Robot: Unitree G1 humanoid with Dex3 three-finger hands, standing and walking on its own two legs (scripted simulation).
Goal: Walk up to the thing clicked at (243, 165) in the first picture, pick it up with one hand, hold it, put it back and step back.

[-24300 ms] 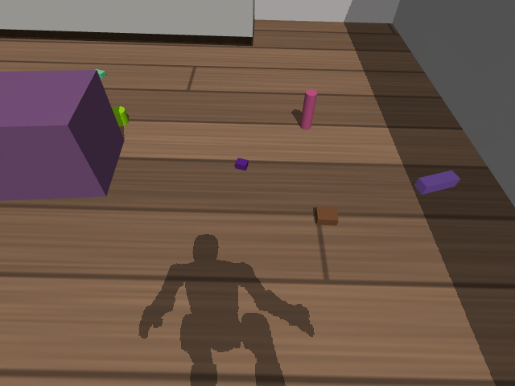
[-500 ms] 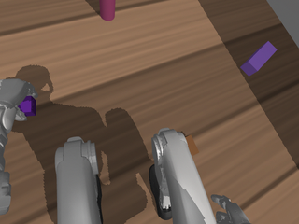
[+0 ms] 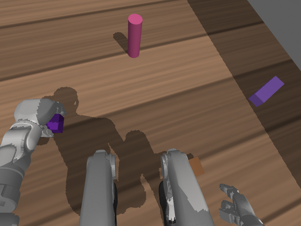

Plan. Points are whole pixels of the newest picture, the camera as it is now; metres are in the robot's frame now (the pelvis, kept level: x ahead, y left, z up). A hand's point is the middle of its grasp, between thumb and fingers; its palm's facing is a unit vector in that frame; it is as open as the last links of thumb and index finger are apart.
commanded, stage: lift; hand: left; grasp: from above
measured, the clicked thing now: (50, 123) +0.39 +0.28 -0.12
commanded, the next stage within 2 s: hold in 0.96 s
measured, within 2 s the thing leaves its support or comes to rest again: neither
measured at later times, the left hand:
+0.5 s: hand (7, 114) +0.34 +0.26 +0.10, palm faces -0.45 -0.07 -0.89, open 7.5 cm
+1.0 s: hand out of the picture +0.36 +0.24 +0.18, palm faces -0.45 -0.07 -0.89, open 7.5 cm
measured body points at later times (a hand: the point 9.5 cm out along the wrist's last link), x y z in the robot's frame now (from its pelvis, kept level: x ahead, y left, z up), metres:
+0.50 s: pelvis +0.03 +0.00 +0.17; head +0.11 +0.01 +0.62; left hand +0.36 +0.26 +0.15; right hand +0.16 -0.25 +0.06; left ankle +0.10 +0.12 -0.44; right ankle +0.09 -0.14 -0.44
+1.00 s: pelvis +0.07 +0.00 +0.25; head +0.11 +0.00 +0.70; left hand +0.38 +0.24 +0.24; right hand +0.18 -0.26 +0.13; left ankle +0.10 +0.12 -0.44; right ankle +0.09 -0.14 -0.44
